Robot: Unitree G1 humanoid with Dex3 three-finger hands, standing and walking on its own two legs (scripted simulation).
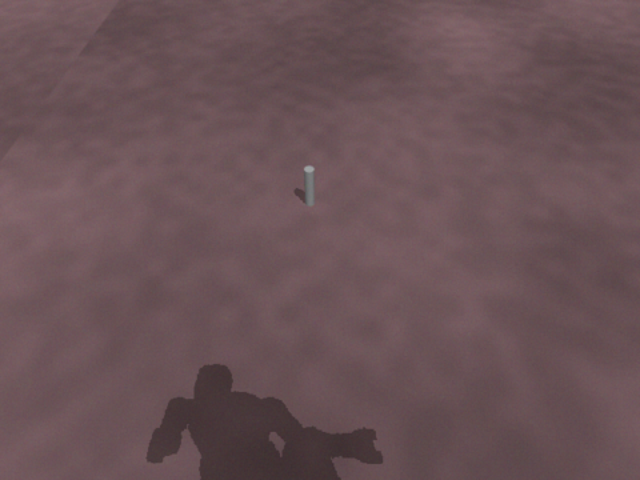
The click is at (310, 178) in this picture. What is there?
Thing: slim round
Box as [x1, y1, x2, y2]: [304, 166, 314, 205]
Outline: 306,166 304,168 305,203 307,205 312,205 314,203 313,167
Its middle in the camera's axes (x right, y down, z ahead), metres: -0.03 -0.23 +1.69
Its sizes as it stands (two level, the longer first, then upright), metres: 0.043 0.043 0.197
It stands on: the floor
